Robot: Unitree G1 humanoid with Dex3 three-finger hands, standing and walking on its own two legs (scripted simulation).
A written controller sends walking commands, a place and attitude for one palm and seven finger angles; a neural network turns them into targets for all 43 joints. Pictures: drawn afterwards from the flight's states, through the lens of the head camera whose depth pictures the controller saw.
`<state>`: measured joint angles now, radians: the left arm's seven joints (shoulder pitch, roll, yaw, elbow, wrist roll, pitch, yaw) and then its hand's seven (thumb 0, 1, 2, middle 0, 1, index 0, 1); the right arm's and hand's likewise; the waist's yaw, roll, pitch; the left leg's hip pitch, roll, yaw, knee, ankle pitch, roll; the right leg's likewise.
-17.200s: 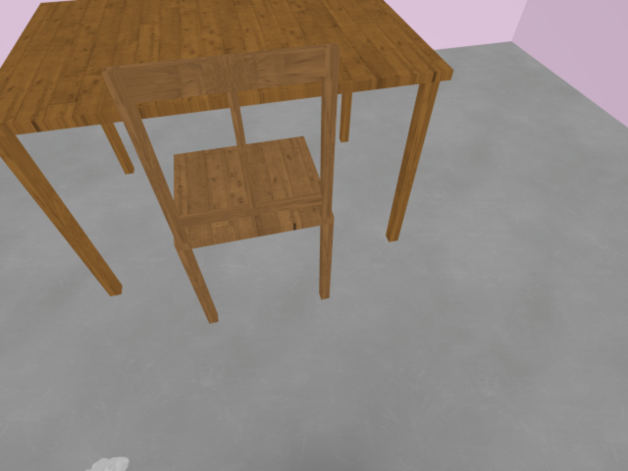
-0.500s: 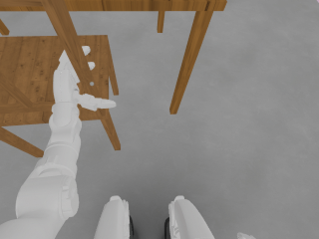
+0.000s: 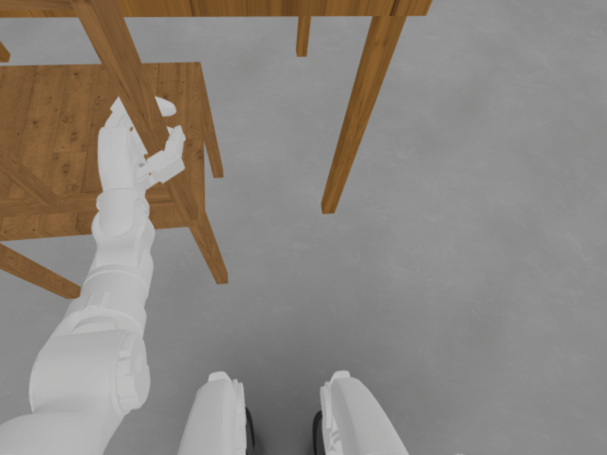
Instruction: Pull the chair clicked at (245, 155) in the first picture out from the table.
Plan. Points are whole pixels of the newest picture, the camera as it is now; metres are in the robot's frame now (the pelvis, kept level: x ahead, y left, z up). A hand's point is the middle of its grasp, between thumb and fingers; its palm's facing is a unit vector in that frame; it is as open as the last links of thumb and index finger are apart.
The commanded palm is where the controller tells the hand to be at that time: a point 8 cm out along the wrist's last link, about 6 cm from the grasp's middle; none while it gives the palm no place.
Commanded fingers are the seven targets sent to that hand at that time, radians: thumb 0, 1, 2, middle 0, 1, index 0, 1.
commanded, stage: hook a spindle and tug to test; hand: left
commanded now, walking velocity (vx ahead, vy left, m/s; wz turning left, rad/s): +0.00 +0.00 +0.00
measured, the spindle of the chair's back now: out of the picture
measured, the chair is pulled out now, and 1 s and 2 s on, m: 0.00 0.03 0.16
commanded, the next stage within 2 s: step backward, pulling the chair out in 0.56 s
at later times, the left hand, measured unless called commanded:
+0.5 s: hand (171, 166) +0.47 +0.14 +0.03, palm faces +0.07 -1.00 -0.02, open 5.9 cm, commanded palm +0.43 +0.18 +0.03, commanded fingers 0.00 0.90 0.90 -0.50 -1.45 -0.50 -1.45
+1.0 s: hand (168, 174) +0.45 +0.14 +0.05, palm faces +0.03 -0.99 -0.11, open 5.9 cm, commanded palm +0.44 +0.19 +0.04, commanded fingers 0.00 0.90 0.90 -0.50 -1.45 -0.50 -1.45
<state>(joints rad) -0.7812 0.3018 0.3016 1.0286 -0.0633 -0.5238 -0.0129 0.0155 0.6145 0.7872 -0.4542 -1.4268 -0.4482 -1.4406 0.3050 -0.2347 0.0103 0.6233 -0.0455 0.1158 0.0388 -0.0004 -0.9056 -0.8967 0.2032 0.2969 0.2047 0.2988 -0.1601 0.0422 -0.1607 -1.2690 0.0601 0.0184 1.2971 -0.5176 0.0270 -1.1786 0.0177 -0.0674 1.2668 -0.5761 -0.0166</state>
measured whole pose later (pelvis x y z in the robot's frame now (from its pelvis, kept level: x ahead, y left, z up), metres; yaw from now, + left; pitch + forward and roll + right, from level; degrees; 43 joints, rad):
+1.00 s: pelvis +0.04 +0.01 +0.10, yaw +1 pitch +16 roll -2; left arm -0.62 0.22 0.10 1.08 -0.07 -0.24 0.08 0.13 0.62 0.73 -0.31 -1.10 -0.48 -1.45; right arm 0.27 -0.23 0.01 0.62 0.05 0.14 -0.09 0.00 -0.90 -0.90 0.21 0.30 0.21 0.30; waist -0.10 0.01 -0.02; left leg -0.65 0.04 0.05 0.71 -0.33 0.03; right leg -0.60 0.02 -0.04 0.72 -0.32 0.02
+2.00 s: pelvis -0.06 -0.01 +0.10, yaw +0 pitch +5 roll +0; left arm -0.56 0.16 -0.01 1.12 -0.07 -0.28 0.06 0.13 0.57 0.78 -0.34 -1.13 -0.50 -1.45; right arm 0.23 -0.23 0.03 0.75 0.06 -0.06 -0.15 0.00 -0.90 -0.90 0.20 0.30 0.21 0.30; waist -0.06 0.03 0.12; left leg -0.57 0.03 0.05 0.65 -0.16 0.02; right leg -0.53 0.01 -0.03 0.69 -0.24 -0.02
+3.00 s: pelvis -0.11 -0.01 +0.10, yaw +2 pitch +5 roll +1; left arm -0.61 0.18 0.03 1.10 -0.06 -0.24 0.05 0.15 0.55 0.80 -0.34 -1.18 -0.50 -1.45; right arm 0.20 -0.20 0.02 0.74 0.04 -0.03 -0.12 0.00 -0.90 -0.90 0.21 0.30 0.21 0.30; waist -0.09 0.01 0.15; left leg -0.50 0.00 -0.04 0.73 -0.37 -0.03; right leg -0.58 -0.01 -0.04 0.63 -0.14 -0.03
